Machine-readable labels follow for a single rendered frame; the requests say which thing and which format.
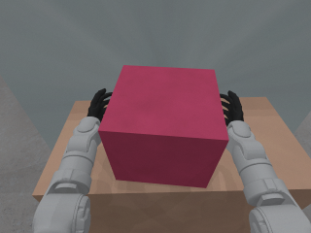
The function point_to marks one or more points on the left robot upper arm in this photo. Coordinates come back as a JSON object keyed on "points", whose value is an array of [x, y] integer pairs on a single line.
{"points": [[63, 213]]}

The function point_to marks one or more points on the carton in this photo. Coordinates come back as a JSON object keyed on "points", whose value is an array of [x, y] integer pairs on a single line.
{"points": [[164, 125]]}

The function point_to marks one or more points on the left robot hand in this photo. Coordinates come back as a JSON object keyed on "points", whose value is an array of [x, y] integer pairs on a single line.
{"points": [[97, 104]]}

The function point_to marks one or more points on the pedestal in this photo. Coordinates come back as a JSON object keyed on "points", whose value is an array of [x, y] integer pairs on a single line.
{"points": [[133, 207]]}

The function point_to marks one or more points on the robot left forearm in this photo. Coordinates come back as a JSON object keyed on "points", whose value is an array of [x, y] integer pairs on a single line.
{"points": [[74, 173]]}

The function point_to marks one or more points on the right robot hand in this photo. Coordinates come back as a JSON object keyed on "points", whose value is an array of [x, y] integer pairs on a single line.
{"points": [[234, 108]]}

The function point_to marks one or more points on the right robot upper arm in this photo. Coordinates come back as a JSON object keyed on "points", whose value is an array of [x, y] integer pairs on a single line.
{"points": [[286, 218]]}

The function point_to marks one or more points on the robot right forearm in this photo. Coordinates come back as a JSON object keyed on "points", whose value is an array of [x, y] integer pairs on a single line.
{"points": [[261, 184]]}

